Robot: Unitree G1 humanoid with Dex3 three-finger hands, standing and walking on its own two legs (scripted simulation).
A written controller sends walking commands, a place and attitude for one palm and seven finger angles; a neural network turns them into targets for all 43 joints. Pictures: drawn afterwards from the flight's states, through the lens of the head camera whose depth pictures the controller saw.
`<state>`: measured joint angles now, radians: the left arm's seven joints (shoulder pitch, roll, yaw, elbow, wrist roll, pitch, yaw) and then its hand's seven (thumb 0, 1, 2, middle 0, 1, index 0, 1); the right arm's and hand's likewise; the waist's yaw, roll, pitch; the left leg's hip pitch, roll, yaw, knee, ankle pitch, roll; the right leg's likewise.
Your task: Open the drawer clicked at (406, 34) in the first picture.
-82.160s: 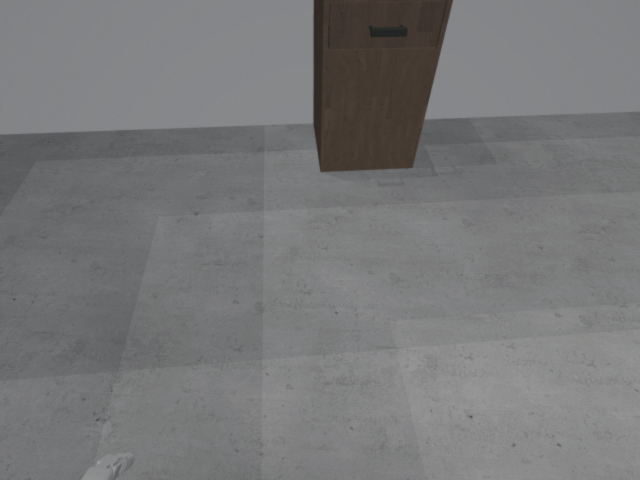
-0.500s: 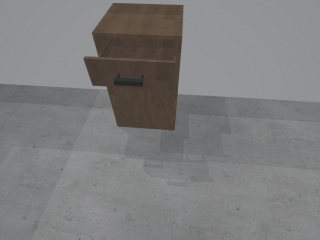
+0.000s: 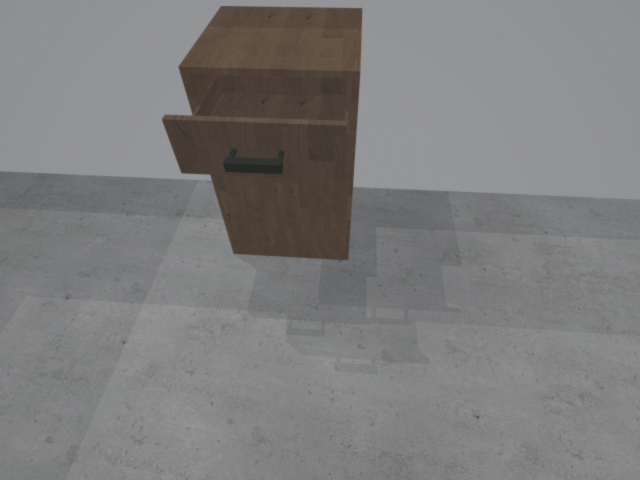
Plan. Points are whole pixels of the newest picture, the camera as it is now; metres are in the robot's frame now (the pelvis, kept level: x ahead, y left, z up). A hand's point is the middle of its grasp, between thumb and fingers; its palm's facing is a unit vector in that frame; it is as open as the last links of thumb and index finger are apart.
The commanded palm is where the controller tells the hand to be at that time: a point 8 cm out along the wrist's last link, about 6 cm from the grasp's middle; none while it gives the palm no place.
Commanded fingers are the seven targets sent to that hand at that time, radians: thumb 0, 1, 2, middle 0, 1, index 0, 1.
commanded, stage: stand and wait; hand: left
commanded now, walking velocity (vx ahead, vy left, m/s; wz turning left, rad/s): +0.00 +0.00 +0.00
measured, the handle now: (255, 159) +0.80 +0.19 -0.09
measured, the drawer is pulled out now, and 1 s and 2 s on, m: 0.21 0.21 0.21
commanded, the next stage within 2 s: none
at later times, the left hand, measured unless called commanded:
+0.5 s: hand out of the picture +0.02 +0.16 -0.17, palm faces +0.03 -0.97 -0.23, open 7.4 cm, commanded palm none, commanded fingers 0.00 0.90 0.90 -0.20 -0.30 -0.20 -0.30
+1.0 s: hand out of the picture +0.03 +0.17 -0.17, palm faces +0.03 -0.97 -0.24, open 7.4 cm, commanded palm none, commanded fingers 0.00 0.90 0.90 -0.20 -0.30 -0.20 -0.30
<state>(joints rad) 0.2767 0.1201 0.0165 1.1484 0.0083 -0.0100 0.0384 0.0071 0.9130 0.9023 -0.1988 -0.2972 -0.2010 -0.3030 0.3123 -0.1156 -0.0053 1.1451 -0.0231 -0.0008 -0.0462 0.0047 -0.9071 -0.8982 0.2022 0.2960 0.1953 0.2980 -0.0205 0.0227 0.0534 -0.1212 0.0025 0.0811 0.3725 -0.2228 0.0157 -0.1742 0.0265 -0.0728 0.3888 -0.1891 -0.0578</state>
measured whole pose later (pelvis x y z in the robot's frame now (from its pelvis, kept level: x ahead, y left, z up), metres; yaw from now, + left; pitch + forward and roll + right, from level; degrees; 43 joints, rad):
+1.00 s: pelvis +0.00 -0.02 +0.00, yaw +1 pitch -2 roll +0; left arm 0.20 0.18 0.03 1.14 0.01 -0.01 0.03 0.00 0.90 0.90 -0.20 -0.30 -0.20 -0.30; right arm 0.26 -0.19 -0.01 1.14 -0.03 0.01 -0.04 0.01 -0.91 -0.90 0.20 0.30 0.20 0.30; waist -0.02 0.03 0.06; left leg -0.10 0.03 0.06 0.35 -0.21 -0.01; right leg -0.13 0.06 -0.10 0.32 -0.16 -0.08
